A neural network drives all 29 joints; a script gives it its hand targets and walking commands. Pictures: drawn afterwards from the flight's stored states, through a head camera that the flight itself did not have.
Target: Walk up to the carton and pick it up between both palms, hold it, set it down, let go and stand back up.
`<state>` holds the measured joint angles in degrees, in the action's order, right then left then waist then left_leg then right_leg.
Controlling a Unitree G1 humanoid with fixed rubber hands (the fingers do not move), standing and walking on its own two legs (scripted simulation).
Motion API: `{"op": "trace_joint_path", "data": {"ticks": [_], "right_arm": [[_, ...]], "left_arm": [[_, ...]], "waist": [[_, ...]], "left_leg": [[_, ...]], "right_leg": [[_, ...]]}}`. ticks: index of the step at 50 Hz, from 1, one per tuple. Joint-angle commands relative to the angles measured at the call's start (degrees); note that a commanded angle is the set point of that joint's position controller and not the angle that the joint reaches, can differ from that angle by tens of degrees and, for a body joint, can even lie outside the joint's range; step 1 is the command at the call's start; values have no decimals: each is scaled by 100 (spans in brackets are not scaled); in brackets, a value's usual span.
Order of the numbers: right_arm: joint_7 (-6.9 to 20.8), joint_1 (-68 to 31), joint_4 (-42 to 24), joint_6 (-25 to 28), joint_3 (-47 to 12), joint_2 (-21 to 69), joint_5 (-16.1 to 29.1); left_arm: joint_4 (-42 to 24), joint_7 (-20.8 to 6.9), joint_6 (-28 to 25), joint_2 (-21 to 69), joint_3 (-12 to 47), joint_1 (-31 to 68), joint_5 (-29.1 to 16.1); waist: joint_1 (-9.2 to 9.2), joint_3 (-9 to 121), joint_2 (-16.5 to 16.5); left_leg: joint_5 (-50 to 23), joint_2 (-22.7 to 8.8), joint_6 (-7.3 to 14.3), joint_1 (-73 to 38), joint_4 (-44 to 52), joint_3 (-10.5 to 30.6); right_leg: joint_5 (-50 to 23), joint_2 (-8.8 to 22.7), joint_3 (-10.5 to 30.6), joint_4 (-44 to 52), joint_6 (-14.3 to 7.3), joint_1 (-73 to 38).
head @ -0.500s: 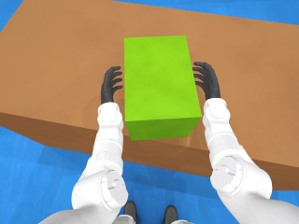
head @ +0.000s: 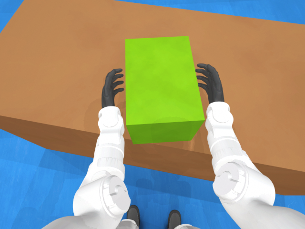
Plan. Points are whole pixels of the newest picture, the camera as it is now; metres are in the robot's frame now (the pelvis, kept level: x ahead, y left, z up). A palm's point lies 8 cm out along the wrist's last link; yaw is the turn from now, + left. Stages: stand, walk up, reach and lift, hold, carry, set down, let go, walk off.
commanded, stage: set down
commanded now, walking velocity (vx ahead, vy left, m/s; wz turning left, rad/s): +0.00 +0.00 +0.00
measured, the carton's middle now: (159, 92) +0.48 +0.03 -0.05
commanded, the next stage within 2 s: none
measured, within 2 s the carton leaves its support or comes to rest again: neither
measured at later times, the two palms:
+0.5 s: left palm (110, 99) +0.43 +0.16 -0.01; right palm (212, 91) +0.46 -0.12 -0.01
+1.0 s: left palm (97, 90) +0.43 +0.19 +0.03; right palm (242, 77) +0.48 -0.18 +0.05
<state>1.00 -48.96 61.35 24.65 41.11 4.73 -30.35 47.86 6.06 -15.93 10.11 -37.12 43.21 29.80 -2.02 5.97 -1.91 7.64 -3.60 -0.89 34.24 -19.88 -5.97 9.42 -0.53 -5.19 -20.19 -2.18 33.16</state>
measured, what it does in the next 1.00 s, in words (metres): stands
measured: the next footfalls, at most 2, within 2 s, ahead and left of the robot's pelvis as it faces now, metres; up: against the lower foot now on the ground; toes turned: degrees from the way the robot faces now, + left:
none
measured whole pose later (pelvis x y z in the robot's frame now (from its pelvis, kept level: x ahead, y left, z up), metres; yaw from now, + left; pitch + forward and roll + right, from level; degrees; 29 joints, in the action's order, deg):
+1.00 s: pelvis -0.04 +0.00 -0.03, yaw -2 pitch +32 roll -1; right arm 3.9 -68.0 84.3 16.3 -6.9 -21.8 20.5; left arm 76.0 8.2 -17.4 -9.4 -3.5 60.4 -11.1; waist -7.6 17.8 0.0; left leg 12.1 -5.2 -1.5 57.0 -36.8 -3.8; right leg 12.3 -2.1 -3.2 -35.7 -2.6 55.9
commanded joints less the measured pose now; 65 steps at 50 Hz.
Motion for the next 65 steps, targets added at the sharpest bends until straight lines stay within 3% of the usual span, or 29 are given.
{"op": "trace_joint_path", "data": {"ticks": [1,2,5,9,10,14,16,19,22,25,28,29,30,32,33,35,36,38,39,42,43,48,50,51,56,58,59,61,65], "right_arm": [[439,-1316,821,-284,-1198,1630,-383],[416,-1223,906,-315,-1273,1553,-294],[252,-1272,1037,-382,-1257,714,62],[-103,-1900,1006,-333,-1832,-382,1171],[-128,-2079,977,-294,-1956,-569,1403],[-238,-2870,740,12,-2422,-1222,2265],[-284,-3056,942,90,-2593,-1616,2570],[-347,-3127,1340,63,-2916,-2091,2948],[-363,-3069,1990,-10,-3394,-2286,3240],[-331,-3347,2672,-65,-3722,-2554,3643],[-225,-3598,2369,75,-4048,-2731,4026],[-196,-3717,2398,105,-4103,-2812,4139],[-161,-3785,2321,127,-4223,-2723,4220],[-101,-3816,2330,88,-4386,-2753,4353],[-55,-3937,2108,33,-4420,-2830,4497],[86,-3964,2313,-124,-4476,-2834,4581],[148,-3748,2561,-218,-4617,-2798,4649],[203,-3892,2431,-328,-4618,-3002,4789],[206,-3914,2091,-359,-4669,-3290,4873],[294,-4187,1910,-532,-4749,-3237,5105],[297,-4207,1719,-520,-4699,-3405,5118],[280,-4442,1372,-858,-4748,-3421,5114],[280,-4255,1545,-973,-4862,-3434,5077],[253,-4359,1391,-1013,-4827,-3533,5069],[262,-4063,1814,-1215,-4744,-3585,5068],[301,-4304,1750,-1247,-4731,-3742,5115],[319,-4256,1807,-1292,-4726,-3783,5119],[344,-4362,1555,-1299,-4757,-3815,5228],[472,-4575,1254,-1420,-4894,-3853,5413]], "left_arm": [[664,-379,90,1276,864,1419,204],[653,-335,70,1024,728,1387,231],[586,-73,-27,301,642,1482,50],[783,280,-189,-337,1395,2129,-965],[756,347,-251,-455,1526,2326,-1137],[1143,573,-614,-855,2064,2928,-2068],[1356,658,-672,-808,2259,2971,-2327],[1916,626,-712,-1130,2431,2878,-2635],[2407,524,-684,-1444,2409,2722,-2736],[2782,488,-703,-1755,2432,3034,-2946],[2446,477,-847,-1905,2772,3198,-3360],[2785,447,-860,-1924,2794,3189,-3512],[2951,385,-926,-2000,2880,3291,-3617],[2779,314,-1052,-2086,3036,3468,-3814],[2669,299,-1023,-2109,3082,3633,-3834],[2601,278,-966,-2125,3338,3834,-4007],[2768,253,-906,-2109,3418,3533,-3932],[2564,230,-761,-2277,3402,3670,-3996],[2148,242,-644,-2436,3362,3659,-4056],[2226,236,-411,-2557,3428,3969,-4061],[1949,251,-368,-2669,3413,3966,-4109],[1988,176,-159,-2935,3189,4045,-4008],[2241,124,-25,-2951,3190,3784,-3965],[1964,78,49,-3065,3166,3924,-3951],[1957,-41,362,-2740,3395,3659,-3985],[1985,-55,436,-2676,3475,3869,-3990],[1956,-49,481,-2676,3559,3866,-4072],[1743,-27,508,-2691,3590,3905,-4202],[1282,165,605,-2696,3601,4179,-4155]], "waist": [[-243,2456,-289],[-359,2499,-72],[-426,2744,-44],[-297,3387,79],[-382,3672,182],[-326,5064,270],[-296,5501,495],[-238,5432,246],[-357,5070,-177],[-291,4532,-337],[-396,5172,-340],[-429,5011,-470],[-338,5074,-648],[-363,5108,-588],[-426,5171,-385],[-397,5082,-213],[-480,4841,-213],[-545,4821,-148],[-523,5167,-190],[-625,5286,-88],[-587,5550,-160],[-654,5417,-464],[-604,5255,-717],[-566,5424,-718],[-313,4675,-592],[-388,4486,-498],[-302,4411,-464],[-341,4422,-472],[-516,4585,-149]], "left_leg": [[-1732,255,348,-564,-192,-103],[-1707,255,364,-476,-182,-115],[-1831,229,342,-697,-277,-145],[-1924,282,193,-554,-698,-78],[-2074,240,131,-663,-763,0],[-2677,218,-115,-1009,-1507,146],[-3323,154,-339,-1346,-1928,196],[-3179,138,-389,-1210,-1968,168],[-2627,227,-306,-529,-1749,167],[-2355,196,-290,-367,-1768,234],[-2678,207,-342,-511,-1965,259],[-2529,206,-355,-165,-2004,216],[-2279,221,-286,176,-2046,199],[-1902,235,-271,444,-2020,181],[-1813,240,-271,462,-1995,106],[-1636,225,-271,305,-2000,139],[-1508,188,-238,297,-1943,105],[-1396,219,-240,265,-1903,44],[-1576,242,-225,137,-1861,72],[-1361,265,-152,451,-1754,96],[-1389,287,-145,457,-1776,81],[-694,343,-46,1280,-1430,15],[-750,360,0,1428,-1282,77],[-835,374,17,1277,-1173,28],[-1371,310,-84,324,-993,169],[-1446,269,-110,-109,-922,175],[-1416,244,-109,-220,-848,198],[-1415,247,-101,-525,-802,225],[-1641,235,-178,-691,-763,218]], "right_leg": [[-2681,110,275,-425,300,-2132],[-2606,138,340,-435,282,-2199],[-2220,100,354,-410,249,-1895],[-2195,0,468,-565,131,-1552],[-2057,-89,435,-596,93,-1342],[-2171,-242,373,-898,39,-499],[-2258,-284,343,-1035,-32,-28],[-2613,-331,338,-1113,22,-123],[-3037,-321,374,-1261,167,-709],[-2538,-350,343,-1339,215,-461],[-2777,-404,347,-1481,203,-376],[-2844,-353,397,-1539,189,-423],[-2925,-345,409,-1617,210,-557],[-2929,-275,438,-1795,256,-777],[-2710,-282,452,-1755,249,-706],[-2000,-293,357,-1658,222,-354],[-1700,-294,354,-1596,228,-207],[-1711,-269,371,-1570,247,-263],[-2013,-259,437,-1583,283,-594],[-2100,-235,501,-1613,299,-750],[-2208,-246,484,-1636,323,-865],[-2676,-85,672,-1689,499,-2022],[-2995,-81,692,-1668,535,-2267],[-3168,-81,672,-1562,564,-2470],[-3076,-228,462,-1159,470,-2036],[-2720,-241,482,-939,375,-1697],[-2493,-254,491,-802,343,-1541],[-2315,-271,445,-704,357,-1414],[-2256,-273,439,-641,274,-1486]]}}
